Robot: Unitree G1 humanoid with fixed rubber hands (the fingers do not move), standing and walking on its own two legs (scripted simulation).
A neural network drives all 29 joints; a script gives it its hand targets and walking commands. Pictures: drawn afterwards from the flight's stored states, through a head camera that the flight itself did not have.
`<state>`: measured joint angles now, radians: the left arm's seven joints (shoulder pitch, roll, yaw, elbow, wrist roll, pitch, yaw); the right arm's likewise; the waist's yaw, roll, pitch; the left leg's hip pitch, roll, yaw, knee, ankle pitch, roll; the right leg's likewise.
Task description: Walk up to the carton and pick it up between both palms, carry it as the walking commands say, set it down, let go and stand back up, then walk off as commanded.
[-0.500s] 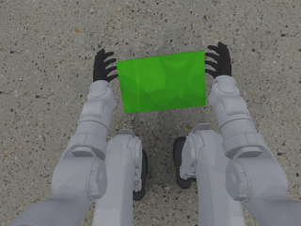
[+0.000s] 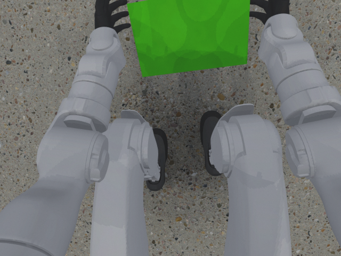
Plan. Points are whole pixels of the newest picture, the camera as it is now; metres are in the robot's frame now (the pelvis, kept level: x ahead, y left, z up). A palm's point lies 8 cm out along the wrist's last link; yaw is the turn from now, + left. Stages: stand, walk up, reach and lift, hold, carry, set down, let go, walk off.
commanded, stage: set down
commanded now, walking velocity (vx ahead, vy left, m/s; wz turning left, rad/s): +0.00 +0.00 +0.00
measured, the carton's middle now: (189, 30) +0.53 -0.04 -0.26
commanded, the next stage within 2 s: none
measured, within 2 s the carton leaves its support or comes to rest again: rests again in 1.18 s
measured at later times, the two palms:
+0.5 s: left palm (109, 24) +0.53 +0.12 -0.17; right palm (270, 6) +0.53 -0.20 -0.17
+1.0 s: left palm (109, 22) +0.54 +0.12 -0.18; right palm (267, 2) +0.54 -0.19 -0.18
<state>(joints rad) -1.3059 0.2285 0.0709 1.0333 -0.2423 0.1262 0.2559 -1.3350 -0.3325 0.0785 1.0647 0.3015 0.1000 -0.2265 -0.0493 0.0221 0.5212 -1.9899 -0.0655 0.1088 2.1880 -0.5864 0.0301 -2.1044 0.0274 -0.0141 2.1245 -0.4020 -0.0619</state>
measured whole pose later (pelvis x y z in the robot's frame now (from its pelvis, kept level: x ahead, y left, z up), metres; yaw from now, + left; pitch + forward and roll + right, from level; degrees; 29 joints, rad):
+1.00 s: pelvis +0.03 +0.00 -0.03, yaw +2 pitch +35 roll +2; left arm -1.30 0.17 0.13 1.20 -0.21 -0.03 0.18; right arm -1.36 -0.33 0.02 1.32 0.31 -0.05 -0.15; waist -0.03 0.03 0.23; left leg -2.28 -0.11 0.08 2.26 -0.61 0.01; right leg -2.37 -0.02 -0.05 2.20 -0.45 -0.08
